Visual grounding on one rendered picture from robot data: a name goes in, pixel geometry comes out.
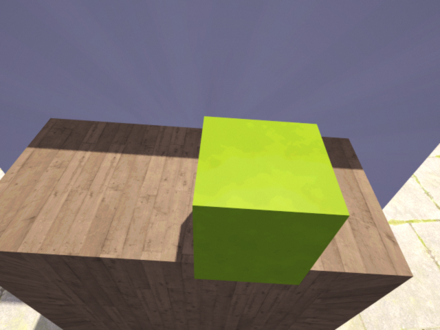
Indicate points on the carton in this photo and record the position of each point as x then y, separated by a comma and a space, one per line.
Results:
266, 202

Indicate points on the pedestal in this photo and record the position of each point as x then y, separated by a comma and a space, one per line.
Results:
96, 233

